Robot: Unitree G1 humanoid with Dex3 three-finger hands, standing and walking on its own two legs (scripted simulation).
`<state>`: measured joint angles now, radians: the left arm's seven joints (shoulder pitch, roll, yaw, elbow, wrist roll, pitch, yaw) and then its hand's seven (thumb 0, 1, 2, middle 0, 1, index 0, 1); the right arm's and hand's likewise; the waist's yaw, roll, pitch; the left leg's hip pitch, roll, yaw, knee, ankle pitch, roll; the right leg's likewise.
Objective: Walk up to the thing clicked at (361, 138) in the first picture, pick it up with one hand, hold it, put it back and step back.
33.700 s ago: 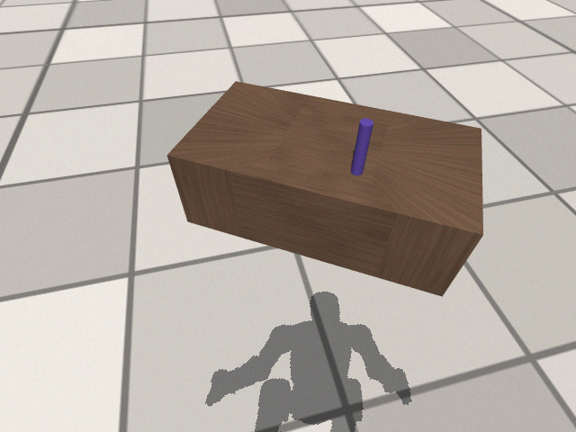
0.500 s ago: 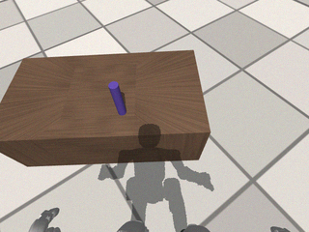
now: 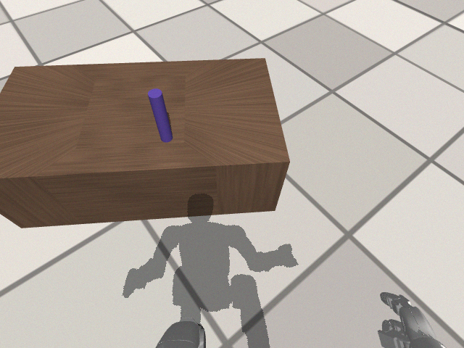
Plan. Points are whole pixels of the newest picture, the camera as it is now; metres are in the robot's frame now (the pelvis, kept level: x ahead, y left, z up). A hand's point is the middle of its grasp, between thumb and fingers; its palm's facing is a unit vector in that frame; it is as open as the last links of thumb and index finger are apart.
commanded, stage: step back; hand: left
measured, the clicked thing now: (161, 117) +0.82 +0.28 -0.25
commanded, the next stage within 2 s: stand in 1.96 s
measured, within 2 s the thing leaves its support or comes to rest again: neither
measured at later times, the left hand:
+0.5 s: hand out of the picture -0.04 +0.27 -0.13, palm faces +0.10 -0.92 -0.37, open 7.4 cm
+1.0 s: hand out of the picture -0.28 +0.24 -0.11, palm faces +0.07 -0.88 -0.47, open 7.4 cm
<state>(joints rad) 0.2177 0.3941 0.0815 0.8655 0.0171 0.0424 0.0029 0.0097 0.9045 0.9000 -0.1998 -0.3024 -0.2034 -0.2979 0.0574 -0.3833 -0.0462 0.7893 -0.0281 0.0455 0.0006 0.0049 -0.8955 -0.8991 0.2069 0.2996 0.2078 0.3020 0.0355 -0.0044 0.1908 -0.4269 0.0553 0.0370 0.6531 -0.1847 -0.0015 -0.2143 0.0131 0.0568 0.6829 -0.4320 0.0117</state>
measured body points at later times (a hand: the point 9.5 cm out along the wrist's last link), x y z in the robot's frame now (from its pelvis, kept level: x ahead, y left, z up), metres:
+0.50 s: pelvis -0.16 +0.00 +0.01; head -0.10 +0.02 +0.46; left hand -0.05 +0.32 -0.11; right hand -0.06 -0.30 -0.11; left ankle -0.15 +0.11 -0.71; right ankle -0.12 -0.14 -0.65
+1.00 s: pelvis -0.32 -0.05 +0.02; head -0.28 -0.08 +0.46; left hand -0.28 +0.28 -0.08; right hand -0.21 -0.36 -0.13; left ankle -0.34 +0.11 -0.65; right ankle -0.29 -0.15 -0.72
